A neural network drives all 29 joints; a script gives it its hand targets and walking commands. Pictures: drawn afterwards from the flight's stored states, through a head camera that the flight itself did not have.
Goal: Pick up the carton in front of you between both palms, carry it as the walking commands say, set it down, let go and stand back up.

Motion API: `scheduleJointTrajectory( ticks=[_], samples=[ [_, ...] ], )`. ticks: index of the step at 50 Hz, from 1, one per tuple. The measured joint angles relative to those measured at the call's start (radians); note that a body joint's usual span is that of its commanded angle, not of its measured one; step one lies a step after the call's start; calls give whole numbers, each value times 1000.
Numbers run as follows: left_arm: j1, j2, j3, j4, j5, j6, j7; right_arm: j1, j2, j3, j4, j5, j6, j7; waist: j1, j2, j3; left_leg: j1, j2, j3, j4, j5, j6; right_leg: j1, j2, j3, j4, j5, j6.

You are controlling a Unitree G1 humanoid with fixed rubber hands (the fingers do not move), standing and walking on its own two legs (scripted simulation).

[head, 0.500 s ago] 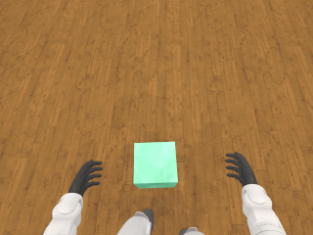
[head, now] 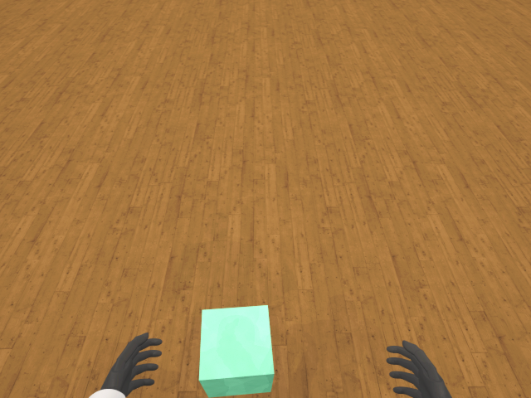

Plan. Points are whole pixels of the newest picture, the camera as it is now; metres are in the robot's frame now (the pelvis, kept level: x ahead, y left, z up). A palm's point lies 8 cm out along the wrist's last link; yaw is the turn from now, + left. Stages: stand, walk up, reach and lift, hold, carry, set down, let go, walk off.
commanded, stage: let go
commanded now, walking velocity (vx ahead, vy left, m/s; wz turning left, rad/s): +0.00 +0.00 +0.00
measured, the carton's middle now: (237, 352) +0.38 +0.09 -0.65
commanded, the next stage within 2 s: stand in 0.22 s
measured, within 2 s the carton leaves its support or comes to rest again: neither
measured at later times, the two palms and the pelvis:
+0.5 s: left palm out of the picture +0.11 +0.28 -0.11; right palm out of the picture +0.13 -0.24 -0.11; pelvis +0.03 +0.01 -0.01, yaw +2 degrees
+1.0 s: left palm out of the picture +0.05 +0.28 -0.14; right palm out of the picture +0.12 -0.23 -0.13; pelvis +0.05 +0.02 -0.02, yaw +4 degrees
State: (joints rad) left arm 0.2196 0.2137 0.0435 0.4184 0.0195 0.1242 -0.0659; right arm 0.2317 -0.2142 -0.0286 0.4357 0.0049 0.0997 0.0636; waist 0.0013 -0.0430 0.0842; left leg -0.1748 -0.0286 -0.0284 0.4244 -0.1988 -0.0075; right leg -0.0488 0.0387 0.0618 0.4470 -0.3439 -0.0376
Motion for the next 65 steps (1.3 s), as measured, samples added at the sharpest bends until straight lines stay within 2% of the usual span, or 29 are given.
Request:
scheduleJointTrajectory(
  ticks=[3, 11, 14, 17, 23, 39, 65],
  samples=[
    [0, -1, 3, -4, 3, 10, -1, -7, 4, 0, -4, -5, 10, -1, 1, 2, 8, 8, -2, 0, 4, -4, 1, 9, -1, 0, 4, -4, 1],
    [5, 19, -9, -25, -1, 87, 49, -9, 10, 14, 32, 11, -9, -40, -2, 8, -14, -15, -17, -5, 46, -25, 10, -9, -14, -8, 43, -30, 11],
    [25, 33, -22, 43, 22, -18, 71, 19, -3, 18, 103, -32, -62, -66, 4, 8, -76, -64, -20, -7, 67, -39, 7, -54, -18, -12, 61, -45, 15],
    [62, 50, -21, 112, 34, -104, 84, 56, -21, 9, 180, -46, -106, -73, 8, 4, -118, -106, -27, -11, 88, -54, 12, -91, -23, -18, 75, -59, 13],
    [115, 67, -25, 214, 18, -167, 93, 91, -39, 6, 287, -39, -153, -68, 9, 6, -152, -149, -35, -20, 134, -92, 21, -116, -27, -29, 93, -88, 17],
    [159, 53, -56, 289, -4, -136, 117, 89, -26, 36, 365, -20, -120, -92, 16, 19, -166, -164, -44, -43, 229, -172, 30, -95, -28, -56, 129, -146, 17],
    [218, 22, -76, 498, 3, -111, 119, 103, 5, 56, 551, -19, -84, -102, 10, 19, -108, -108, -50, -74, 181, -127, 31, -22, -29, -87, 59, -101, 16]
  ],
)
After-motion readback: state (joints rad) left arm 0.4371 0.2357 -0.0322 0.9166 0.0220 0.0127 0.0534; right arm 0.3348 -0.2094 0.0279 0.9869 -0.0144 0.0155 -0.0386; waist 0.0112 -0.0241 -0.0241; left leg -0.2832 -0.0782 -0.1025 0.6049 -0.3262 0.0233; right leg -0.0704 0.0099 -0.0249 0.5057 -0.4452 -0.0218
